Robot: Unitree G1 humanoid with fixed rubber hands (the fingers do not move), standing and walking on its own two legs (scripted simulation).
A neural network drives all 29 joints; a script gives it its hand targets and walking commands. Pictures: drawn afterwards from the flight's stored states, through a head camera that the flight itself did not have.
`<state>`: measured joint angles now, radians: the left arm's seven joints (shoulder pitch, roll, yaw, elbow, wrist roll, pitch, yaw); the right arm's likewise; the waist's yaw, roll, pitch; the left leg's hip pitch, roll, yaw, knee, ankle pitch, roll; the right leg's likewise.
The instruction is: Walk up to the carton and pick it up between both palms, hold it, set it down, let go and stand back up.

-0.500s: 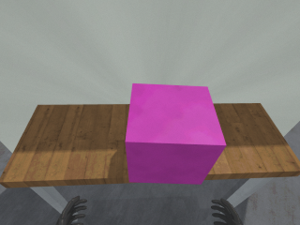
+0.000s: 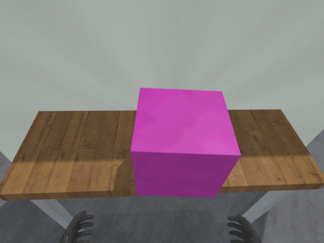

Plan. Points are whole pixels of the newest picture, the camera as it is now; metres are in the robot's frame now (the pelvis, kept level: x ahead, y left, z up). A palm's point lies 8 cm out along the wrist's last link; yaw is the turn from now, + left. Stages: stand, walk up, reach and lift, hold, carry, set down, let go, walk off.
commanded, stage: let go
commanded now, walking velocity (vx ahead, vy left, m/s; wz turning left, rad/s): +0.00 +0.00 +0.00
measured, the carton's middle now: (178, 144) +0.40 -0.04 +0.01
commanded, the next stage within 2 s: stand in 0.16 s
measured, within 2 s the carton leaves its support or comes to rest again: neither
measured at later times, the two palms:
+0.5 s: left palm out of the picture +0.06 +0.25 -0.12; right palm out of the picture +0.05 -0.24 -0.12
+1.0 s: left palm out of the picture -0.03 +0.28 -0.14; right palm out of the picture -0.01 -0.22 -0.12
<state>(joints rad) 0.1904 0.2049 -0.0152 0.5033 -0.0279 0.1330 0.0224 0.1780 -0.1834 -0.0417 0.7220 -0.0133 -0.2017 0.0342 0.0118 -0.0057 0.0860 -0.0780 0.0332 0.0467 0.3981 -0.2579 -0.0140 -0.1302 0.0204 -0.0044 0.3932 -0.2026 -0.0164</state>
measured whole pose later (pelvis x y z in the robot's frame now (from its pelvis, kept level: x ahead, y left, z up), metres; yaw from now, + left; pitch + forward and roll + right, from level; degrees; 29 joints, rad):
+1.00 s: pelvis -0.04 +0.03 -0.01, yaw +1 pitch -3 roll +0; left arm 0.39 0.24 -0.01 0.88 0.02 -0.01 0.01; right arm 0.42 -0.24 0.01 0.81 0.00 -0.03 -0.01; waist 0.01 -0.01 0.00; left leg -0.20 -0.02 0.04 0.49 -0.25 0.04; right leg -0.23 -0.04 0.00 0.47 -0.19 0.03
